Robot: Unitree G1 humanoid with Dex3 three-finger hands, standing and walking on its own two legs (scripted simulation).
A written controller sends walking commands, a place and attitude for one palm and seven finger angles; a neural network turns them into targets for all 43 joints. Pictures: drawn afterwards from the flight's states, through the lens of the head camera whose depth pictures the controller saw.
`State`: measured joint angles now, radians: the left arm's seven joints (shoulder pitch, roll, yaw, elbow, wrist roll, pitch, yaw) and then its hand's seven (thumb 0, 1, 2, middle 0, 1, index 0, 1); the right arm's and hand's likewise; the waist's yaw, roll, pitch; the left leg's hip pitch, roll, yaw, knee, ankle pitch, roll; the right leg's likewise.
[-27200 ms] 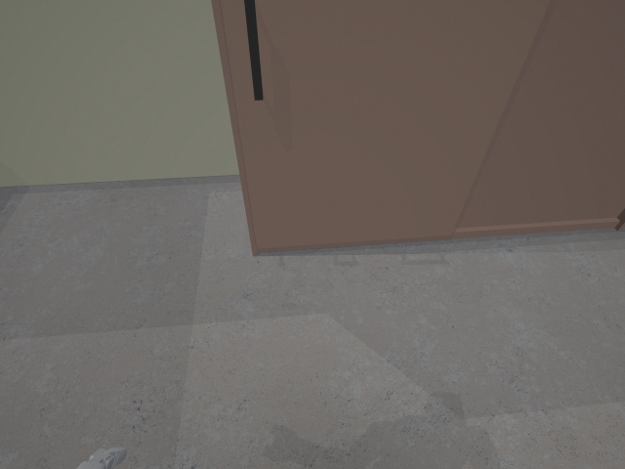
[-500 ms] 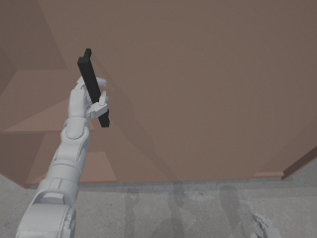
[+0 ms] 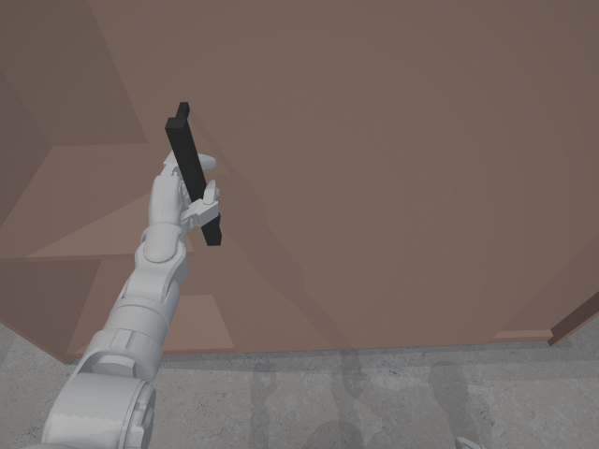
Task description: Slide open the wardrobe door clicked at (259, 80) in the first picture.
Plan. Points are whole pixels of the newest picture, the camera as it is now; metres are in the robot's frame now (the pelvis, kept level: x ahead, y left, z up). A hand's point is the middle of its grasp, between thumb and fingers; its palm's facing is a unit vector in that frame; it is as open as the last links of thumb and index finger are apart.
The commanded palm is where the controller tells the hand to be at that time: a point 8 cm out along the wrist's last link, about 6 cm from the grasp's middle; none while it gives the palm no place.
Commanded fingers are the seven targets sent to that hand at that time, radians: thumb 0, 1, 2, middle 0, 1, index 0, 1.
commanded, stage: loosen the grip on the handle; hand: left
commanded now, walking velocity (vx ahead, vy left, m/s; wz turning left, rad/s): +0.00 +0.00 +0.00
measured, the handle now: (200, 181) +0.46 +0.20 +0.09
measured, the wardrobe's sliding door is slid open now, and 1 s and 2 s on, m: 0.57 0.57 0.57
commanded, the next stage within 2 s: slip the hand off the handle in 0.60 s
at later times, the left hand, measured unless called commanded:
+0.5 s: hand (207, 202) +0.41 +0.17 +0.10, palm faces +0.20 -0.97 -0.15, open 13.5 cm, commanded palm +0.37 +0.22 +0.11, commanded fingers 0.00 -0.55 0.20 -0.25 -1.15 -0.25 -1.15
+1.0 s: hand (173, 203) +0.40 +0.22 +0.10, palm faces +0.22 -0.97 -0.13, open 14.7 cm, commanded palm +0.37 +0.26 +0.11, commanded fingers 0.00 -0.55 0.20 -0.25 -1.15 -0.25 -1.15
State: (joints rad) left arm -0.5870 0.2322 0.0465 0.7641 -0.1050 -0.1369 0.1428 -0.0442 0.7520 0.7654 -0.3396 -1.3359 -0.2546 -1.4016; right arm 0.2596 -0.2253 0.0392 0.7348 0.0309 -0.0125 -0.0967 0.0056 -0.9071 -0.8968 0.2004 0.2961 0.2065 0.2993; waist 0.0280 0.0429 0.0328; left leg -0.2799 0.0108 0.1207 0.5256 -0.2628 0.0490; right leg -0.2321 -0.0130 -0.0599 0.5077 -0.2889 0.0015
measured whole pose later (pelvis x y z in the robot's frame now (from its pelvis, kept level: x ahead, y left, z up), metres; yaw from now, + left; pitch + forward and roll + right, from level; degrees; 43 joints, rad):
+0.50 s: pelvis -0.02 -0.04 -0.01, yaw +1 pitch +5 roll +0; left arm -0.62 0.36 0.24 0.86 -0.06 -0.15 0.00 0.00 -0.44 0.25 -0.35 -1.27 -0.32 -1.30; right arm 0.34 -0.28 -0.01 0.70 0.05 -0.09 -0.05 0.01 -0.91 -0.90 0.20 0.30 0.20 0.30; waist -0.05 0.00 -0.04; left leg -0.41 0.05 0.09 0.57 -0.24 0.01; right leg -0.37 0.02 -0.08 0.58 -0.29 -0.06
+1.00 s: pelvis +0.00 -0.01 -0.01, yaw +1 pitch +5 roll -1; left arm -0.53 0.35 0.25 0.74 -0.07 -0.12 -0.04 -0.01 -0.55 0.20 -0.26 -1.15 -0.25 -1.15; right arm 0.29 -0.26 0.01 0.67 0.06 -0.07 -0.05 0.00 -0.91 -0.90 0.20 0.30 0.20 0.30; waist -0.02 0.01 -0.06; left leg -0.39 0.02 0.09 0.59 -0.28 0.04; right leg -0.33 0.00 -0.08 0.57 -0.32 -0.02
